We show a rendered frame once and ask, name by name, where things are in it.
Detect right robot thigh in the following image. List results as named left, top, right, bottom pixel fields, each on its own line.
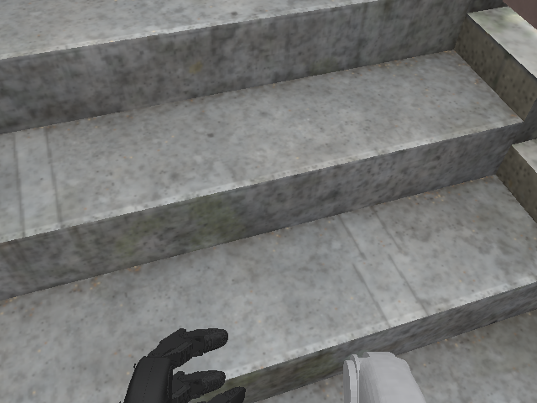
left=343, top=352, right=426, bottom=403

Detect robot left hand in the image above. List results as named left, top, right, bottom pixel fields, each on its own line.
left=119, top=328, right=246, bottom=403

